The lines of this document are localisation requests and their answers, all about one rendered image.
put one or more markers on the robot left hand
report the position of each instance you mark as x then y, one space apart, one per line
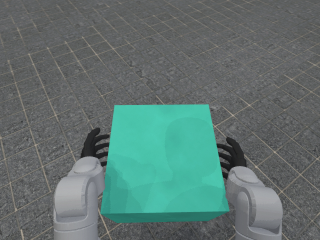
89 149

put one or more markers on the robot right forearm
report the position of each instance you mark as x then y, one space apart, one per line
259 210

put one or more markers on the robot right hand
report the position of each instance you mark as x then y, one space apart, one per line
237 156

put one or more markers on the carton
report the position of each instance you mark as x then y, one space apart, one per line
163 165

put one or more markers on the robot left forearm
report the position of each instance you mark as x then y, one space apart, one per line
75 201

